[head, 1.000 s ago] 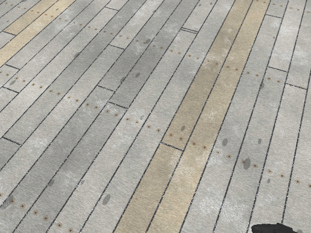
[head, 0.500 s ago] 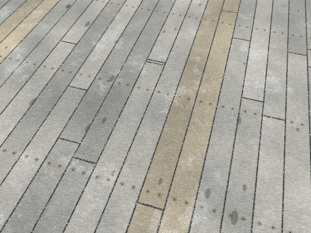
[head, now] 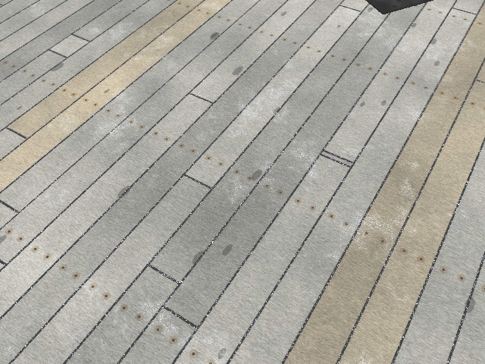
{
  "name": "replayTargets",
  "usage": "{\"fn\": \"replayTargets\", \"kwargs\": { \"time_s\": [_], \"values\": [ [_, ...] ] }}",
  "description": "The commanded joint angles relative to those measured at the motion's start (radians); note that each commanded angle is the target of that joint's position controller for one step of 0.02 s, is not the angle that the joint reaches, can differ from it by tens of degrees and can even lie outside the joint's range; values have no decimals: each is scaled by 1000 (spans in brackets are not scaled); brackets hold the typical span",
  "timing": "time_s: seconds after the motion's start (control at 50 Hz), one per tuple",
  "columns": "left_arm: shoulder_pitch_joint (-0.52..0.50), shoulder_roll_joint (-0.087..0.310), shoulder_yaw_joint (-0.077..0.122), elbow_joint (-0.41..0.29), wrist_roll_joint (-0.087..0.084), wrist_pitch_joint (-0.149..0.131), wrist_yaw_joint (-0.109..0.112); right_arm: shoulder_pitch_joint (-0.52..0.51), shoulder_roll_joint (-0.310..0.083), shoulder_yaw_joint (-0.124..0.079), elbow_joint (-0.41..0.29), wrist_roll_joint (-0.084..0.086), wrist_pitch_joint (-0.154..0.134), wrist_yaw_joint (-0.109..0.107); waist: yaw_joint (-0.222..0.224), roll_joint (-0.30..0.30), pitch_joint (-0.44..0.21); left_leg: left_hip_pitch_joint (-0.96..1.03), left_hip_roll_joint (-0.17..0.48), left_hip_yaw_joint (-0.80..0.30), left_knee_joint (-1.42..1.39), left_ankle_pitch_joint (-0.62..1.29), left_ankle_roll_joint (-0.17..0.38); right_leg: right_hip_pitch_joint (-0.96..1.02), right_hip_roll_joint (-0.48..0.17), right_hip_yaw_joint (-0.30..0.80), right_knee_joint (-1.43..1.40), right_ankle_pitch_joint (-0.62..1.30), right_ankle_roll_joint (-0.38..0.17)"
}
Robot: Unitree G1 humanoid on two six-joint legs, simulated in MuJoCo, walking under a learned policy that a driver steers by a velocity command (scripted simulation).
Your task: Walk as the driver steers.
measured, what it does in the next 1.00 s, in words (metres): walks ahead, turning left: left foot, then right foot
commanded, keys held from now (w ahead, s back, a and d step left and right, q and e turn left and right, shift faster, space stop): w+q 0.64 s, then w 0.36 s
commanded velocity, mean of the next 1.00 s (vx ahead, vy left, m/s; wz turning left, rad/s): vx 0.50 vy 0.00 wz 0.47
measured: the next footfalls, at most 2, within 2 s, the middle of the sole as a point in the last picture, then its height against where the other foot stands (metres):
left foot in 0.14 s outside the picture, level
right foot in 0.68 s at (258, 321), level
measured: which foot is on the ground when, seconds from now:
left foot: up 0.00-0.12, down 0.14-0.70, up 0.72-1.00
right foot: down 0.00-0.12, up 0.14-0.66, down 0.68-1.00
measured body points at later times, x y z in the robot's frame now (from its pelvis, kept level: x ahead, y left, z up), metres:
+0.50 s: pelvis +0.27 +0.05 +0.00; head +0.30 +0.08 +0.45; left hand +0.39 +0.33 -0.11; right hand +0.33 -0.23 -0.12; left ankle +0.18 +0.07 -0.74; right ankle +0.46 -0.09 -0.67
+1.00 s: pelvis +0.54 +0.10 +0.01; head +0.56 +0.11 +0.46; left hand +0.40 +0.33 -0.12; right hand +0.79 -0.04 -0.11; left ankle +0.56 +0.27 -0.69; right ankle +0.55 +0.00 -0.74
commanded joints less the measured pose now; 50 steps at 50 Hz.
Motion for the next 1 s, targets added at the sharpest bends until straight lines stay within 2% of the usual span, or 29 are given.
{"fn": "replayTargets", "kwargs": {
  "time_s": [0.02,0.08,0.1,0.12,0.14,0.16,0.18,0.2,0.22,0.24,0.26,0.28,0.34,0.44,0.56,0.6,0.62,0.64,0.66,0.68,0.7,0.72,0.74,0.76,0.78,0.82,0.86,0.92,1.0],
  "values": [
    [64,139,23,-19,2,0,16,-114,-27,4,-97,-4,-14,4,6,-96,55,13,-40,72,-94,-34,32,10,-302,45,-3,703,-45],
    [37,177,34,-26,9,16,28,-22,-60,-13,-80,-8,-12,-2,-51,-139,-13,151,-122,116,-114,-183,98,74,-323,0,195,1090,-39],
    [23,191,39,-34,12,26,28,57,-78,-24,-59,-9,-14,-5,-86,-144,-59,234,-153,119,-133,-228,125,72,-327,-6,330,1134,-45],
    [12,204,44,-45,11,34,23,166,-106,-40,-27,-13,-20,-9,-131,-133,-120,375,-177,101,-193,-237,154,19,-325,-8,514,1056,-42],
    [-17,205,45,-72,4,35,15,306,-169,-67,7,-26,-25,-20,-207,-62,-192,599,-96,-43,-282,-263,206,-164,-297,-18,798,800,-14],
    [25,81,23,-137,-5,30,-8,290,-278,-95,-7,-26,-22,-32,-122,172,-262,910,218,-546,-315,-216,354,-614,-106,10,1167,-166,42],
    [-97,159,38,-186,-4,16,-16,322,-287,-97,-11,4,-6,-31,-164,74,-296,940,264,-809,-456,-257,408,-789,-26,238,1294,-235,47],
    [-172,154,33,-214,-9,0,-21,256,-253,-88,-9,11,-4,-41,-133,18,-141,835,250,-646,-485,-224,364,-876,-106,281,1240,-122,36],
    [-167,159,32,-211,-11,-10,-20,209,-196,-75,-14,16,-8,-42,-91,-52,-72,706,211,-552,-506,-117,314,-822,-140,275,1140,-47,37],
    [-153,157,35,-199,-2,-3,-17,163,-164,-66,-21,17,-15,-45,-46,-92,-32,606,156,-463,-514,4,271,-754,-163,274,1063,-26,47],
    [-131,149,34,-200,18,17,-17,142,-142,-57,-25,24,-25,-50,-15,-85,-34,541,111,-395,-521,92,252,-687,-174,277,1015,-21,65],
    [-118,137,33,-200,29,38,-21,144,-140,-52,-27,27,-37,-49,-1,-70,-48,514,87,-359,-522,149,243,-648,-177,275,977,-23,79],
    [-174,120,28,-236,33,72,-31,202,-184,-61,-19,30,-56,-46,-3,-38,-42,478,38,-311,-531,227,225,-667,-174,244,872,31,113],
    [-381,134,23,-320,26,80,-37,318,-190,-61,-17,27,-47,-44,-81,13,-18,559,13,-341,-525,220,163,-777,-155,236,665,207,127],
    [-548,141,5,-401,15,62,-46,400,-201,-61,-23,12,-40,-56,-138,37,-7,698,34,-405,-452,305,160,-792,-94,239,464,242,99],
    [-531,158,5,-413,10,52,-45,380,-217,-65,-35,8,-41,-64,-115,50,-8,699,48,-431,-416,345,139,-705,-78,254,386,221,77],
    [-474,172,9,-402,8,47,-41,343,-228,-67,-47,8,-42,-66,-79,57,-19,662,43,-428,-384,394,117,-598,-61,254,342,191,61],
    [-377,197,18,-375,6,42,-32,304,-242,-71,-60,7,-46,-63,-34,59,-57,617,25,-419,-308,503,91,-443,-31,245,318,150,42],
    [-233,222,31,-331,7,32,-21,284,-249,-71,-62,12,-53,-54,33,23,-132,592,-14,-382,-154,555,70,-265,-21,227,264,180,19],
    [-85,263,44,-308,23,20,-6,287,-211,-60,-74,21,-63,-44,94,-25,-240,473,-67,-344,69,378,51,-31,-143,335,247,120,-21],
    [-1,348,62,-313,50,22,5,360,-105,-36,-106,49,-68,-41,74,-214,-371,227,-192,-234,375,-201,16,208,-420,720,208,12,-104],
    [-48,351,69,-304,33,39,-6,438,-148,-40,-103,33,-62,-44,8,-327,-394,88,-224,-208,519,-524,16,188,-500,1052,90,-11,-191],
    [-135,248,51,-319,17,45,-13,410,-171,-42,-70,7,-48,-48,-23,-161,-222,42,-149,-213,571,-436,16,35,-466,942,75,-129,-188],
    [-185,173,33,-321,11,42,-20,330,-161,-36,-75,-4,-45,-39,-16,-56,-111,51,-119,-200,521,-366,11,-100,-402,781,52,-102,-166],
    [-202,152,25,-311,17,39,-21,292,-144,-33,-88,-4,-43,-32,-30,-59,-65,67,-94,-192,464,-339,7,-171,-350,669,26,-26,-137],
    [-167,160,24,-272,13,23,-23,275,-131,-28,-97,-16,-27,-18,-45,-122,-45,107,-77,-182,405,-331,-5,-238,-297,538,2,162,-124],
    [-122,172,28,-244,3,3,-32,262,-124,-25,-106,-17,-20,-11,-52,-127,-62,97,-80,-173,367,-316,-12,-226,-293,481,-7,295,-138],
    [-94,184,32,-220,-3,-3,-34,143,-113,-12,-149,-20,-19,-1,-43,-121,-34,18,-40,-135,243,-226,-33,-214,-287,410,-62,285,-149],
    [-51,193,34,-194,-8,5,-40,-25,-77,18,-198,-11,-27,13,-5,-128,-9,100,-16,-43,-22,-90,-52,-249,-236,308,-82,301,-121]
  ]
}}
Velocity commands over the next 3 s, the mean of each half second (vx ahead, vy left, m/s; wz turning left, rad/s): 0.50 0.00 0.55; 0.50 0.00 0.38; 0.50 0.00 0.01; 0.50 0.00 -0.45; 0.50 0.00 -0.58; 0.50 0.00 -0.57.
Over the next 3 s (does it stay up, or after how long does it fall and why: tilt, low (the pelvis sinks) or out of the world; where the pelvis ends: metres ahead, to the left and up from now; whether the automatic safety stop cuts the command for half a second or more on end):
stays up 1.50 0.30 0.00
